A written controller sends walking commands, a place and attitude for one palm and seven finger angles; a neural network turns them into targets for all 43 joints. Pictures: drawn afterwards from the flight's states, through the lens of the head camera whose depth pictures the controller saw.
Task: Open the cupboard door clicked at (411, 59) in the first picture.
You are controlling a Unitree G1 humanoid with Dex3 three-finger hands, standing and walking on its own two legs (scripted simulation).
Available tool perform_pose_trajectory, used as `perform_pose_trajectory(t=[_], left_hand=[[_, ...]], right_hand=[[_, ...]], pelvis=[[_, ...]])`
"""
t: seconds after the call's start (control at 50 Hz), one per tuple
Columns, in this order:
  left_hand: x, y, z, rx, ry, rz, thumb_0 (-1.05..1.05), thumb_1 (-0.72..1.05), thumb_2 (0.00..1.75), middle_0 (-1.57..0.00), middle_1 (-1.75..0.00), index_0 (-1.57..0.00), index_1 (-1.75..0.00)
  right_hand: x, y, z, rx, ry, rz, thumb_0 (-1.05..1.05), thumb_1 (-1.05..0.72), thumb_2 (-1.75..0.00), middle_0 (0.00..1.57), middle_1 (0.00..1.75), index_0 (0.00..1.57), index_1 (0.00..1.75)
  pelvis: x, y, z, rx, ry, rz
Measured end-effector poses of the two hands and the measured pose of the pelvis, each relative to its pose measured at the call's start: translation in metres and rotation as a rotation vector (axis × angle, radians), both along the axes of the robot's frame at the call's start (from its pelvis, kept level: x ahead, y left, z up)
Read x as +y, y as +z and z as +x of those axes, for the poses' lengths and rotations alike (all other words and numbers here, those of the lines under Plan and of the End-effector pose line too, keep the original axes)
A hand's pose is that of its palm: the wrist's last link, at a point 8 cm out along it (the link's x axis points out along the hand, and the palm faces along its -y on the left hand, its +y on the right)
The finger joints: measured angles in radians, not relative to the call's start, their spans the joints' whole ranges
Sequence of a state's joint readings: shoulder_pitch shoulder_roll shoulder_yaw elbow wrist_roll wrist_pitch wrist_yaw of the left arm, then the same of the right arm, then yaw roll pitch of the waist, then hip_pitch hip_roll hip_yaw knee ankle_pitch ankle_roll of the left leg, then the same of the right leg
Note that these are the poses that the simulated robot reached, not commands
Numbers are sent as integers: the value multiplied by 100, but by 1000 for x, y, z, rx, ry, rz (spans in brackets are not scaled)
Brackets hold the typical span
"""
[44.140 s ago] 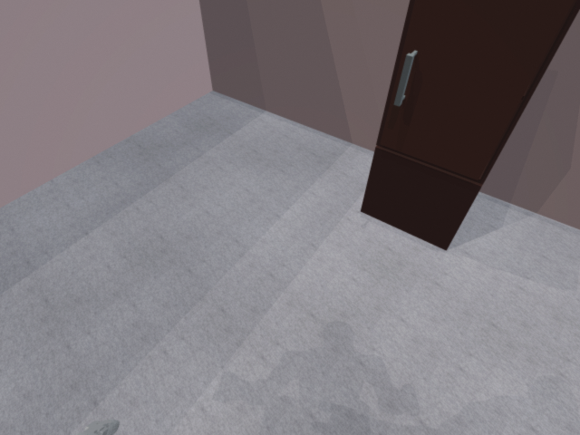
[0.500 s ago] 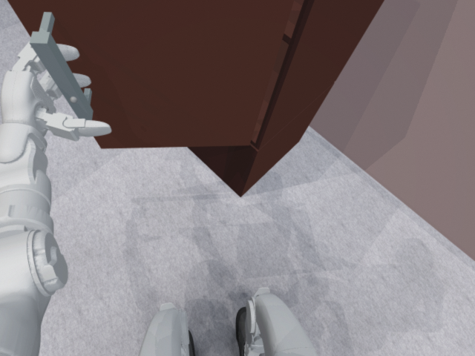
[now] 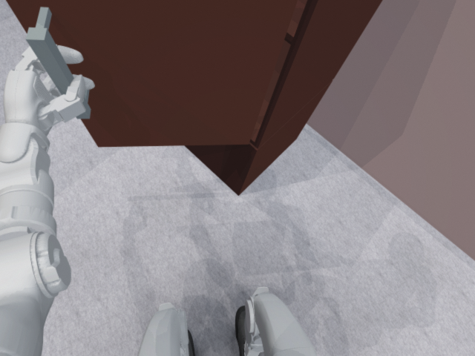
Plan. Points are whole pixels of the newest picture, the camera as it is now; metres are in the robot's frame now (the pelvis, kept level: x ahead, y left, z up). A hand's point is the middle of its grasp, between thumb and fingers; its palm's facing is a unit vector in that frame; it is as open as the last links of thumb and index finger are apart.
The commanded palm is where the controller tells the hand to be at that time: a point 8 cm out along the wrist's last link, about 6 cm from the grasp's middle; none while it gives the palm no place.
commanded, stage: pull the door open along its arc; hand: left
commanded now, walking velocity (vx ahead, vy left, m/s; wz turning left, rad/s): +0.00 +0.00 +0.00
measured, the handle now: (66, 70) +0.57 +0.23 +0.05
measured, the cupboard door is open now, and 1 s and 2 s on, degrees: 48 93 94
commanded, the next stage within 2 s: open thumb and fingers to let go in 1.00 s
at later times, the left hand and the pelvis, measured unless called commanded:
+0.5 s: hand (84, 141) +0.44 +0.19 +0.05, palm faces -0.03 -1.00 -0.02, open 6.0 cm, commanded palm +0.39 +0.23 +0.05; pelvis +0.02 +0.00 +0.02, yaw +0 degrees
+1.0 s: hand (178, 239) +0.29 +0.06 +0.06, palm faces +0.37 -0.93 +0.00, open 6.3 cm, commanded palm +0.22 +0.12 +0.05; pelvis +0.02 -0.04 +0.03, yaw +3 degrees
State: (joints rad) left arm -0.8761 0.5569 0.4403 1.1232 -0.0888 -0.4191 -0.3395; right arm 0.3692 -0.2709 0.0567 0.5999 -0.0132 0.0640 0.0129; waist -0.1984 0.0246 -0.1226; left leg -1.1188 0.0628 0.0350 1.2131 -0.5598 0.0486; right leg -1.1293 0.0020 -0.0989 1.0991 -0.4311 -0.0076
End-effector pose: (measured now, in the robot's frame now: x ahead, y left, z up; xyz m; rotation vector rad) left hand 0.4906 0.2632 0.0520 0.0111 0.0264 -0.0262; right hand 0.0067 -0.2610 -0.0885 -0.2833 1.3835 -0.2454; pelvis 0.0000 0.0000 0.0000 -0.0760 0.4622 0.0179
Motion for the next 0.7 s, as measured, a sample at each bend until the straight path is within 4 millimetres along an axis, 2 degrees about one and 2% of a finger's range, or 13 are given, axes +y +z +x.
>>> perform_pose_trajectory(t=[0.22, 0.38, 0.46, 0.54, 0.7], left_hand=[[-3, 1, -5, 3, 33, 10, 1, 73, 82, -35, -135, -34, -135], [-7, 0, -32, -2, 24, 13, 1, 73, 77, -35, -134, -34, -135], [-14, 1, -58, 0, 9, 15, 1, 72, 74, -34, -134, -34, -135], [-26, 1, -90, -5, 15, -4, 2, 72, 74, -33, -133, -35, -135], [-71, -1, -155, -34, 257, -77, 3, 70, 76, -32, -134, -35, -130]], right_hand=[[6, 1, 4, -7, -4, 28, 0, -91, -90, 20, 30, 20, 30], [5, 6, 16, -40, -15, 52, 0, -91, -90, 20, 30, 20, 30], [4, 12, 34, -95, -8, 65, 1, -91, -90, 20, 30, 20, 30], [3, 17, 61, -173, 24, 77, 1, -91, -90, 20, 30, 20, 30], [10, 18, 127, -350, 154, 130, 1, -91, -90, 20, 30, 20, 30]], pelvis=[[1, 4, 3, -14, -2, 4], [-1, 13, 10, -36, -12, 14], [-2, 20, 15, -56, -14, 21], [-3, 25, 18, -78, -11, 27], [-9, 26, 17, -114, -3, 47]])
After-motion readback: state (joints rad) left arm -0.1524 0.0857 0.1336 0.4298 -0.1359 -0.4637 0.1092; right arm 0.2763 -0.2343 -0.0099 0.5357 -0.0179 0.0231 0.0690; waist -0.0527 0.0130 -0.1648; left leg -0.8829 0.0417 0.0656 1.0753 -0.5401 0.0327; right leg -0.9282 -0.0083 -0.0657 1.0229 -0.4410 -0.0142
